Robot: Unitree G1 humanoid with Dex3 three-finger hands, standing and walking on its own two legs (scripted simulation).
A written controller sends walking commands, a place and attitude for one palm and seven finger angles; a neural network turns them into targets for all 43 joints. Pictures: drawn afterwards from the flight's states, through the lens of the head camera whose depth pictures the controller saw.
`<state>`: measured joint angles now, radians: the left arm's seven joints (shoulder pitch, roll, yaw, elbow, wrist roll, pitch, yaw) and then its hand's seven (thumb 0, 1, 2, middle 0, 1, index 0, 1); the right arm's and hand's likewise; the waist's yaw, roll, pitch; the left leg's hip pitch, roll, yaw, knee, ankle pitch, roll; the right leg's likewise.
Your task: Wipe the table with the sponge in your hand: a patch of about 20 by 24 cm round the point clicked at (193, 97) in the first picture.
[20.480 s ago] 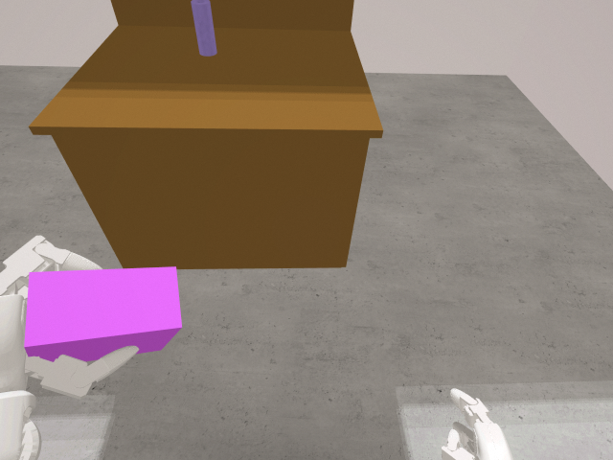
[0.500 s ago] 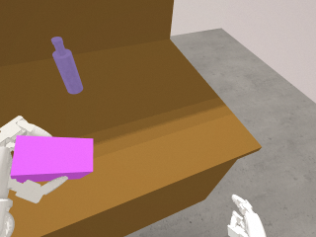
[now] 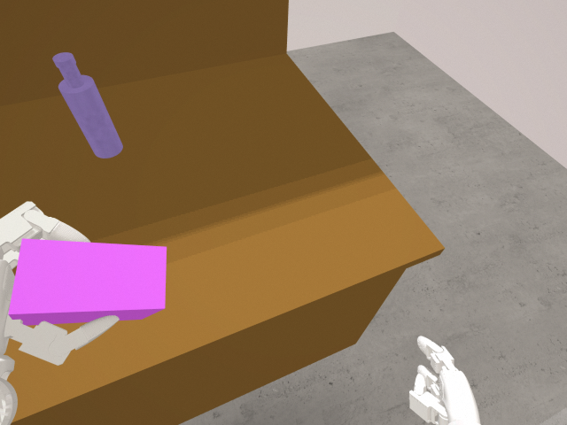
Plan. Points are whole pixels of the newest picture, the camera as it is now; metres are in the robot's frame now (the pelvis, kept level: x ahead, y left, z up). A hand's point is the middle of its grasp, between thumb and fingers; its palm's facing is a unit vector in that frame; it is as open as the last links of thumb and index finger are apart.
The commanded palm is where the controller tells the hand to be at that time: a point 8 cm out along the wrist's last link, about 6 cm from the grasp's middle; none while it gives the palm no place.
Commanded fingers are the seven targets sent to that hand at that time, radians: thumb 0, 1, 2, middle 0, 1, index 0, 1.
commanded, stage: shuffle to correct the standing spot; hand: left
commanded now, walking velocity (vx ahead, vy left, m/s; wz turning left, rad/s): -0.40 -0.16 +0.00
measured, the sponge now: (113, 286) +0.23 +0.20 +0.14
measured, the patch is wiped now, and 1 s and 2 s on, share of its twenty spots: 0.00 0.00 0.00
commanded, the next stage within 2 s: come to a stop and stand still in 0.12 s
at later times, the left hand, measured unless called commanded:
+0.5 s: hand (42, 310) +0.19 +0.25 +0.16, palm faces +0.35 -0.85 -0.39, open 10.3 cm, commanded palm +0.14 +0.29 +0.18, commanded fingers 0.00 0.10 1.30 -1.20 -1.60 -1.20 -1.60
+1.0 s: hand (19, 270) +0.23 +0.29 +0.16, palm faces +0.35 -0.84 -0.41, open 10.3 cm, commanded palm +0.17 +0.32 +0.18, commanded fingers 0.00 0.10 1.30 -1.20 -1.60 -1.20 -1.60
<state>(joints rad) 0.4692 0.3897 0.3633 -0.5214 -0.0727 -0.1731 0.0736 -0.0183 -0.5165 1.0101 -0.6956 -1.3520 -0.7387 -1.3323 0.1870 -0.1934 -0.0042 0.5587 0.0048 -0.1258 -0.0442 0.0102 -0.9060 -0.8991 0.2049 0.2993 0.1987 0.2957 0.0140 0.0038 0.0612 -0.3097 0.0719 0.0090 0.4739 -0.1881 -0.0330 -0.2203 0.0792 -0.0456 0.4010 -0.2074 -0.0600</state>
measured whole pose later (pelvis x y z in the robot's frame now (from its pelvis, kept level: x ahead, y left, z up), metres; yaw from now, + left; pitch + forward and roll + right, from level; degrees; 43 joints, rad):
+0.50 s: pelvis -0.02 +0.01 +0.00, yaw +0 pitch +0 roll -1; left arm 0.50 0.38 0.34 -0.51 -0.06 -0.17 0.12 -0.02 -0.52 1.01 -0.70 -1.35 -0.74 -1.33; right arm 0.23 -0.21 0.00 0.61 0.01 -0.12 -0.07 0.01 -0.91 -0.90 0.20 0.30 0.20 0.30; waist 0.01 0.00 0.04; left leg -0.31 0.04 -0.02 0.50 -0.19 -0.01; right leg -0.24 0.07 -0.04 0.45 -0.21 -0.05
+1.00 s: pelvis +0.01 +0.04 +0.01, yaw +1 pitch +0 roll -1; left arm 0.46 0.39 0.35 -0.50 -0.04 -0.17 0.09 -0.02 -0.52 1.01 -0.70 -1.35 -0.74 -1.33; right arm 0.18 -0.18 0.03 0.58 0.00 -0.13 -0.04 0.01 -0.91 -0.90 0.20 0.30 0.20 0.30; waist 0.02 -0.02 0.05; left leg -0.23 -0.03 -0.01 0.40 -0.18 0.03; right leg -0.15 0.00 -0.03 0.35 -0.21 0.00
